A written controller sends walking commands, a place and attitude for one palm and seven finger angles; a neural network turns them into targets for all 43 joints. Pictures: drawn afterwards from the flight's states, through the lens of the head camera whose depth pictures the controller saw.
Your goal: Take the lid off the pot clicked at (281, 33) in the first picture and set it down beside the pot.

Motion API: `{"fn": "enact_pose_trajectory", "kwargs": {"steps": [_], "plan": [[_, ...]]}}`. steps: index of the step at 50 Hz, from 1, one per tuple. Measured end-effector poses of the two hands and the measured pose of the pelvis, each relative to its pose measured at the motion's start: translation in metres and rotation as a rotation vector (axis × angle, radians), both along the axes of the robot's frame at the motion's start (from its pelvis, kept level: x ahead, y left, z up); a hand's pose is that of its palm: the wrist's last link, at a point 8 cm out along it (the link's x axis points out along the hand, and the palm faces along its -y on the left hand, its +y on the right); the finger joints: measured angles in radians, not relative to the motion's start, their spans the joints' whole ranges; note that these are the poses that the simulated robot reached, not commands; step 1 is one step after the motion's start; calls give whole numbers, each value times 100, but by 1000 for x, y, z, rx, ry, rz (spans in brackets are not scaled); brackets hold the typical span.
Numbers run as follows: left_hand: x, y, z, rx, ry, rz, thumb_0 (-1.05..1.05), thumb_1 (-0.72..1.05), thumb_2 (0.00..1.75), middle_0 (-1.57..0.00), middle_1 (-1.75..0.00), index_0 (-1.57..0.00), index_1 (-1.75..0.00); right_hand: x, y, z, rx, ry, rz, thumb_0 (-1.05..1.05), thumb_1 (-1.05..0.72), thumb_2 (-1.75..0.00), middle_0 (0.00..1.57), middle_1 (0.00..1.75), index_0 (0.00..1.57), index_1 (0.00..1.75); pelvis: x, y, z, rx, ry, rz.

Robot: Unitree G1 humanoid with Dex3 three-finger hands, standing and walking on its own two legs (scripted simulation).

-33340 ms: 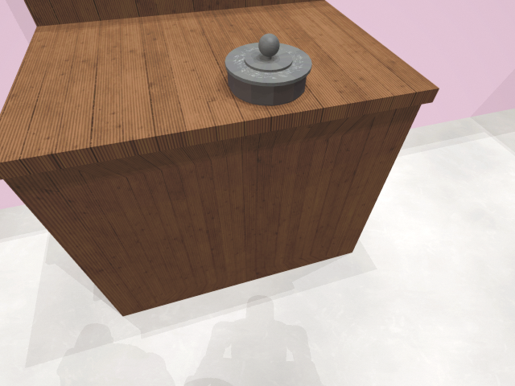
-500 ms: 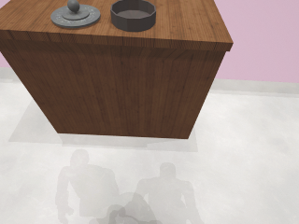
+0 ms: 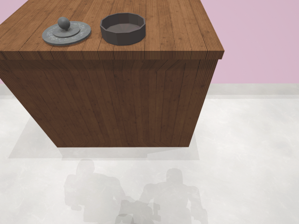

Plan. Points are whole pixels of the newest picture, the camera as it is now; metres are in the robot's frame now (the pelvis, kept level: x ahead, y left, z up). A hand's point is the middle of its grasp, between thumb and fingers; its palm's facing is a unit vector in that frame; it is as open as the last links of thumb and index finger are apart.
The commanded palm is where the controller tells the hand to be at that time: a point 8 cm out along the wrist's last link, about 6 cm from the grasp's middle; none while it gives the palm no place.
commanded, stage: let the arm hang, fingers relaxed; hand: left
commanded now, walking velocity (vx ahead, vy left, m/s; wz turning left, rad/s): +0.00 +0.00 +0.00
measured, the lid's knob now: (63, 23) +0.83 +0.38 +0.13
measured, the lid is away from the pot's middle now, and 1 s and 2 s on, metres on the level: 0.25 0.25 0.25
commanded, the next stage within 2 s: look to check the result in 1.20 s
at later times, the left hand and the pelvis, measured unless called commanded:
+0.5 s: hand out of the picture -0.01 +0.18 -0.17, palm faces +0.00 -0.98 -0.21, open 7.3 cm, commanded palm none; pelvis -0.02 +0.00 +0.01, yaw +0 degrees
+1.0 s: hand out of the picture -0.01 +0.18 -0.17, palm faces +0.02 -0.98 -0.19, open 7.3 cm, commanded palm none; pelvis -0.01 +0.01 +0.01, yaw +0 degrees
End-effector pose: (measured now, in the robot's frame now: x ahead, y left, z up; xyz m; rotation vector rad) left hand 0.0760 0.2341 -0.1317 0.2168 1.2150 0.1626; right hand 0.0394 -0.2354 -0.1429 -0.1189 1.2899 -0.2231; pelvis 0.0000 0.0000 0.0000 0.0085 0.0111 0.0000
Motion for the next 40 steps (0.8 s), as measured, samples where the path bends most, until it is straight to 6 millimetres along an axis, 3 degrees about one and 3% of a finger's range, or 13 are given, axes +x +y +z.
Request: {"fn": "enact_pose_trajectory", "kwargs": {"steps": [7,25,31,40], "plan": [[-13,0,2,-4,2,-7,1,91,90,-20,-30,-20,-30,-16,1,1,13,9,0,1,-92,-90,20,30,20,30,-10,-2,2,-6,-14,1],[-92,-6,-4,-40,178,37,1,91,90,-20,-30,-20,-30,-93,25,0,62,176,-30,0,-91,-90,20,30,20,30,-19,3,7,-13,-28,-4],[-101,-9,-5,-52,196,46,1,91,90,-20,-30,-20,-30,-100,32,0,70,188,-34,0,-91,-90,20,30,20,30,-19,5,7,-12,-30,-3],[-100,-12,-8,-66,189,47,1,91,90,-20,-30,-20,-30,-93,39,-1,76,167,-36,0,-91,-90,20,30,20,30,-17,8,7,-12,-29,-3]]}}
